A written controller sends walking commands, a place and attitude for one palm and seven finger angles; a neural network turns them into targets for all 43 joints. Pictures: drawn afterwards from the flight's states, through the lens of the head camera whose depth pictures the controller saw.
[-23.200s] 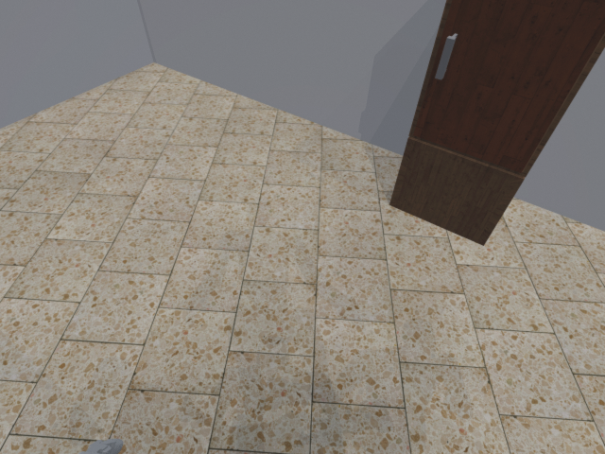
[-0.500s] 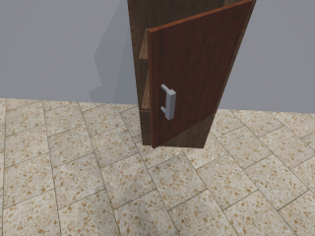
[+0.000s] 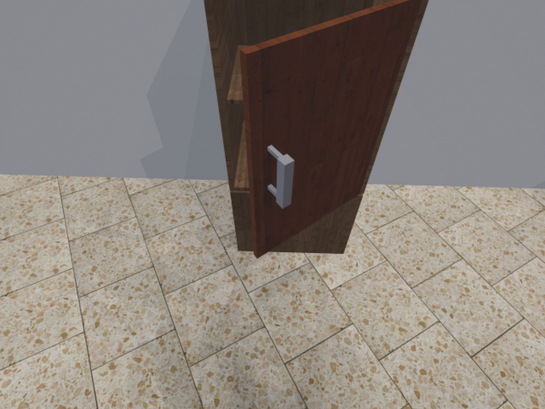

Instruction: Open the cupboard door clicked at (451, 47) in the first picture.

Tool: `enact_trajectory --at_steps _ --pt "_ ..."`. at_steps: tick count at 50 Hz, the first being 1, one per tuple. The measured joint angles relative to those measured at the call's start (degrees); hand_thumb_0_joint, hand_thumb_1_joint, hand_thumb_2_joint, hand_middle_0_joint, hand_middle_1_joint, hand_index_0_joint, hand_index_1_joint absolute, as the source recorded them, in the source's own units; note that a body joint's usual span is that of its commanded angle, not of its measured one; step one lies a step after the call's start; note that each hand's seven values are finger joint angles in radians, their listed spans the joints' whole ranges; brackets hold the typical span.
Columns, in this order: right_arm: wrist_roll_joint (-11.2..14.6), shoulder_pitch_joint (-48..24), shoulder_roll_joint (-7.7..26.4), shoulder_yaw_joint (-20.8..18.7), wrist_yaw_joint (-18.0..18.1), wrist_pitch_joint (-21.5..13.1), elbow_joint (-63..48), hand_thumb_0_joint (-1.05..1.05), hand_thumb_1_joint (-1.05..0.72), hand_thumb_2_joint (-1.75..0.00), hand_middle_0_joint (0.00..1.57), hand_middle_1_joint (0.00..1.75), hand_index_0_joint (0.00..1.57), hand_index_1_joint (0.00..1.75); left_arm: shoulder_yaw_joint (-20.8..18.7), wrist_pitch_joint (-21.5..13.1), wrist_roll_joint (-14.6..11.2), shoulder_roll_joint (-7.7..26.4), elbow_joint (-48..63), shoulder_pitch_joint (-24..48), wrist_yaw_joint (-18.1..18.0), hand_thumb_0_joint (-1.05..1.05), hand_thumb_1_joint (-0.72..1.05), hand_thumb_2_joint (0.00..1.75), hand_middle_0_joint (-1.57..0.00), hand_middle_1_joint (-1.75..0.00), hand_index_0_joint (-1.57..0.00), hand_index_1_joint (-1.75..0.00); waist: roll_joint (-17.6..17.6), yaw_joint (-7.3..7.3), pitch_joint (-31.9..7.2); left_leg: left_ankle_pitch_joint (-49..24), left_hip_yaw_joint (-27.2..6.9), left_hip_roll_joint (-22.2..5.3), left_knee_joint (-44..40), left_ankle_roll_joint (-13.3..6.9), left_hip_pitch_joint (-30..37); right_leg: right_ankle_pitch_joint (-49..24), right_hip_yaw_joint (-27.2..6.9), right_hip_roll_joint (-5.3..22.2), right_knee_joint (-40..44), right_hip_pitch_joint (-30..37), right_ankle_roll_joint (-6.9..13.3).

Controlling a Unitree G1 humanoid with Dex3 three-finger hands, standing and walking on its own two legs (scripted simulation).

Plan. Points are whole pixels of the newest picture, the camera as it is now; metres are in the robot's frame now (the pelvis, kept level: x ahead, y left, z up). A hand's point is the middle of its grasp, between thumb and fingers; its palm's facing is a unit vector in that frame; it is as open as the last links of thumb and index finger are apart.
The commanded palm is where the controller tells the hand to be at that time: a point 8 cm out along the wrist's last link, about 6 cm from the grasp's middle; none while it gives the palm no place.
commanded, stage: walk to a spot facing it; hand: left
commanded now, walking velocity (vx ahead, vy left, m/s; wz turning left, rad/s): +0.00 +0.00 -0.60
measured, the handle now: (278, 176) +0.55 +0.03 -0.02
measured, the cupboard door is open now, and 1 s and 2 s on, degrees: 38 38 38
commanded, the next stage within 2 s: none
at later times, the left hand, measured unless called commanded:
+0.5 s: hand out of the picture +0.07 +0.14 -0.16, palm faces -0.18 -0.95 -0.27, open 7.4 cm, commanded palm none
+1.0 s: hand (200, 359) +0.23 +0.15 -0.18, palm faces -0.44 -0.87 -0.23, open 7.4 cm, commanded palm none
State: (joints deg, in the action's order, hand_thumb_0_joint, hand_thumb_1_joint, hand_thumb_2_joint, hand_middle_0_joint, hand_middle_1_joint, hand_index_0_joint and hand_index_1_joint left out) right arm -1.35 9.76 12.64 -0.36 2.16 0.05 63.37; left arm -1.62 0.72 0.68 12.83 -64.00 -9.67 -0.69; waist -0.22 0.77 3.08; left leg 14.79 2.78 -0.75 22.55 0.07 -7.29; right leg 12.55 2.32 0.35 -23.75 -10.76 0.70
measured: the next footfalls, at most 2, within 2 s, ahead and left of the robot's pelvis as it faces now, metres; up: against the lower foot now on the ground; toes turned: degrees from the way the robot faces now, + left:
left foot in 0.82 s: +0.12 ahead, +0.08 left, +0.00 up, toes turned -28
right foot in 1.24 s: +0.03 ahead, -0.16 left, +0.00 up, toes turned -46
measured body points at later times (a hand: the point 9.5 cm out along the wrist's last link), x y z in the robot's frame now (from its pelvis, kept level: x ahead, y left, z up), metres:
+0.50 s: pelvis +0.00 -0.05 +0.00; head +0.06 -0.09 +0.44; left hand +0.08 +0.19 -0.14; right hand +0.04 -0.32 -0.16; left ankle +0.00 +0.12 -0.65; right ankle -0.02 -0.12 -0.74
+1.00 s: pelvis +0.06 -0.01 +0.00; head +0.13 -0.01 +0.44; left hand +0.25 +0.20 -0.16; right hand +0.02 -0.26 -0.13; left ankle +0.09 +0.10 -0.74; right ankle -0.05 -0.12 -0.65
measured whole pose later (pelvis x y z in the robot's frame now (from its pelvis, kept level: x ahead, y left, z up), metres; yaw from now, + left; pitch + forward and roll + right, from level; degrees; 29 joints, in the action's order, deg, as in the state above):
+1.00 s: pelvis +0.06 -0.01 +0.00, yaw -32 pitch +2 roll -3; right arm -1.9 10.7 9.7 -0.4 2.6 -0.2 50.7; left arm -6.2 2.8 1.4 16.6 -52.4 -11.3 1.2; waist 2.3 2.5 4.7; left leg 17.5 2.5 -3.7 27.9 -0.2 -12.6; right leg 26.0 -1.9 -1.3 -66.0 -30.5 -3.4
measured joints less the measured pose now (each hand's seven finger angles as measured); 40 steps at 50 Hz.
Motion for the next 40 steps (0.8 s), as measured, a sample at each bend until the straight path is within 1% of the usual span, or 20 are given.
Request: enact_trajectory --at_steps 4,6,9,10,11,12,13,14,15,16,17,19,20,22,27,30,33,37,39,40 --pt "-0.11 0.39 -1.09 -0.63 0.30 0.54 -2.21 0.01 -0.90 -0.90 0.20 0.30 0.20 0.30 -0.87 1.55 0.31 -0.26 1.82 -0.79 0.59 0.00 0.91 0.90 -0.20 -0.30 -0.20 -0.30 0.71 0.00 0.91 1.92 2.40 -0.55 3.16 0.01 -1.47 1.62 -2.36 -0.58 -4.56 -3.14 0.14" --pt "-0.22 0.93 -1.56 -0.94 0.41 0.61 -3.25 0.01 -0.90 -0.90 0.20 0.30 0.20 0.30 -1.30 2.22 0.43 -0.17 2.91 -1.06 0.94 0.00 0.91 0.90 -0.20 -0.30 -0.20 -0.30 1.35 0.06 1.49 2.79 3.76 -0.62 4.61 -0.01 -2.06 3.17 -3.15 -0.55 -8.78 -5.46 0.25" --pt "-0.58 2.05 -1.78 -1.35 0.61 0.53 -4.16 0.01 -0.90 -0.90 0.20 0.30 0.20 0.30 -2.07 3.27 0.51 -0.28 4.34 -1.07 1.34 0.00 0.91 0.90 -0.20 -0.30 -0.20 -0.30 1.31 0.00 2.46 3.94 5.35 -1.24 6.29 0.23 -2.28 11.56 -2.87 -0.49 -20.49 -9.28 -0.08" --pt "-0.70 2.47 -1.65 -1.49 0.65 0.59 -4.31 0.01 -0.90 -0.90 0.20 0.30 0.20 0.30 -2.26 3.45 0.49 -0.49 4.81 -0.98 1.47 0.00 0.91 0.90 -0.20 -0.30 -0.20 -0.30 0.84 -0.06 2.73 4.24 5.59 -1.68 6.72 0.50 -2.30 13.28 -2.52 -0.43 -22.70 -9.80 -0.12" --pt "-0.80 2.84 -1.43 -1.63 0.65 0.72 -4.39 0.01 -0.90 -0.90 0.20 0.30 0.20 0.30 -2.39 3.42 0.48 -0.73 5.32 -0.93 1.62 0.00 0.91 0.90 -0.20 -0.30 -0.20 -0.30 0.22 -0.03 2.95 4.57 5.81 -2.23 7.23 0.88 -2.37 14.01 -2.03 -0.27 -23.16 -9.77 -0.12" --pt "-0.85 3.14 -1.14 -1.76 0.61 0.91 -4.43 0.01 -0.90 -0.90 0.20 0.30 0.20 0.30 -2.45 3.21 0.44 -0.97 5.90 -0.98 1.79 0.00 0.91 0.90 -0.20 -0.30 -0.20 -0.30 -0.47 0.08 3.11 5.06 6.03 -2.88 8.03 1.36 -2.55 13.37 -1.48 -0.07 -21.91 -9.16 -0.13" --pt "-0.80 3.41 -0.83 -1.89 0.54 1.13 -4.47 0.01 -0.90 -0.90 0.20 0.30 0.20 0.30 -2.51 2.82 0.43 -1.13 6.54 -1.19 1.96 0.00 0.91 0.90 -0.20 -0.30 -0.20 -0.30 -1.12 0.27 3.17 5.86 6.27 -3.62 9.41 1.93 -2.98 10.82 -0.98 0.11 -18.81 -7.95 -0.15" --pt "-0.55 3.76 -0.67 -2.05 0.42 1.40 -4.62 0.01 -0.90 -0.90 0.20 0.30 0.20 0.30 -2.53 2.17 0.51 -0.95 7.28 -1.69 2.09 0.00 0.91 0.90 -0.20 -0.30 -0.20 -0.30 -1.18 0.41 2.84 7.02 6.53 -4.11 11.94 2.26 -4.21 7.30 -1.14 0.28 -14.51 -6.36 0.34" --pt "-0.20 3.40 -0.37 -2.33 0.29 1.85 -4.60 0.01 -0.90 -0.90 0.20 0.30 0.20 0.30 -2.70 1.46 0.68 -1.06 7.53 -1.79 1.86 0.00 0.91 0.90 -0.20 -0.30 -0.20 -0.30 -1.64 0.65 2.93 10.39 5.44 -4.45 17.07 2.31 -6.36 7.96 -1.27 -0.45 -14.42 -6.69 1.15" --pt "0.05 2.71 -0.07 -2.59 0.22 2.46 -4.68 0.01 -0.90 -0.90 0.20 0.30 0.20 0.30 -2.72 1.02 0.60 -1.28 7.64 -1.77 1.50 0.00 0.91 0.90 -0.20 -0.30 -0.20 -0.30 -2.02 0.65 3.39 13.63 3.34 -4.01 23.43 2.20 -8.78 8.59 -1.38 -1.11 -15.07 -7.02 1.95" --pt "0.21 2.03 0.16 -2.85 0.14 2.94 -4.91 0.01 -0.90 -0.90 0.20 0.30 0.20 0.30 -2.66 0.82 0.51 -1.47 7.78 -1.87 1.16 0.00 0.91 0.90 -0.20 -0.30 -0.20 -0.30 -2.14 0.56 3.81 15.30 1.46 -3.24 29.47 2.07 -11.11 8.64 -1.52 -1.56 -14.75 -6.81 2.61" --pt "0.38 0.41 0.27 -3.16 -0.01 3.28 -5.48 0.01 -0.90 -0.90 0.20 0.30 0.20 0.30 -2.72 0.80 0.48 -1.65 8.12 -2.53 0.52 0.00 0.91 0.90 -0.20 -0.30 -0.20 -0.30 -1.44 0.76 4.18 14.65 -0.29 -2.10 38.13 2.19 -15.11 7.17 -2.64 -2.19 -12.23 -6.13 3.36" --pt "0.41 -0.48 0.25 -3.24 -0.14 3.26 -6.00 0.01 -0.90 -0.90 0.20 0.30 0.20 0.30 -2.71 0.80 0.42 -1.68 8.20 -2.92 0.31 0.00 0.91 0.90 -0.20 -0.30 -0.20 -0.30 -0.91 0.88 4.27 13.30 -0.79 -1.80 40.67 2.38 -16.75 6.00 -3.44 -2.49 -10.58 -5.78 3.46" --pt "0.48 -2.19 0.23 -3.38 -0.40 3.02 -7.28 0.01 -0.91 -0.90 0.20 0.30 0.20 0.30 -2.63 0.76 0.36 -1.80 8.14 -3.75 0.09 0.00 0.91 0.90 -0.20 -0.30 -0.20 -0.30 -0.01 1.00 4.21 10.42 -1.70 -1.56 42.72 2.74 -19.16 3.88 -5.13 -3.11 -7.44 -5.17 3.73" --pt "0.56 -5.12 0.54 -3.60 -0.38 2.60 -9.79 0.01 -0.91 -0.90 0.19 0.30 0.20 0.30 -2.29 0.75 0.42 -2.60 7.98 -5.41 0.20 0.00 0.91 0.90 -0.20 -0.30 -0.20 -0.30 0.21 1.16 2.95 6.57 -4.37 -1.53 40.53 3.35 -21.19 1.15 -8.39 -4.75 -2.75 -4.04 3.72" --pt "0.63 -6.27 0.55 -3.53 -0.10 2.58 -10.36 0.01 -0.91 -0.90 0.19 0.30 0.20 0.30 -2.35 0.65 0.51 -2.90 8.34 -5.85 0.25 0.00 0.91 0.90 -0.20 -0.30 -0.20 -0.30 0.12 1.65 2.29 6.78 -5.30 -1.35 38.06 3.57 -20.92 0.85 -9.91 -5.66 -1.87 -3.57 3.58" --pt "0.82 -7.22 0.17 -3.34 0.07 2.50 -10.84 0.01 -0.91 -0.90 0.19 0.30 0.20 0.30 -2.49 0.52 0.73 -2.78 8.81 -6.02 0.20 0.00 0.91 0.90 -0.20 -0.30 -0.20 -0.30 0.57 2.35 1.93 8.29 -5.42 -0.80 34.41 3.61 -19.94 0.97 -11.66 -6.28 -1.81 -3.37 3.32" --pt "1.25 -8.07 -0.88 -2.92 0.01 1.99 -11.89 0.01 -0.91 -0.90 0.19 0.30 0.20 0.30 -2.91 0.70 1.02 -1.92 9.27 -6.03 0.10 0.00 0.91 0.90 -0.20 -0.30 -0.20 -0.30 1.74 3.08 1.58 9.59 -5.22 0.44 26.63 3.17 -17.52 1.60 -14.43 -6.86 -2.74 -3.80 2.41" --pt "1.48 -7.95 -1.50 -2.54 -0.06 1.42 -12.59 0.01 -0.91 -0.90 0.19 0.30 0.20 0.30 -3.19 1.04 0.95 -1.21 9.30 -6.00 0.04 0.00 0.91 0.90 -0.20 -0.30 -0.20 -0.30 2.35 2.95 1.20 7.37 -5.28 1.07 19.95 2.84 -15.10 2.38 -15.75 -7.21 -3.96 -4.36 1.64" --pt "1.55 -7.60 -1.74 -2.28 -0.08 0.98 -12.94 0.01 -0.91 -0.90 0.19 0.30 0.20 0.30 -3.32 1.27 0.80 -0.80 9.29 -6.04 0.04 0.00 0.91 0.90 -0.20 -0.30 -0.20 -0.30 2.50 2.67 0.87 4.63 -5.17 1.11 15.19 2.68 -13.15 3.10 -16.29 -7.54 -5.12 -4.79 1.17"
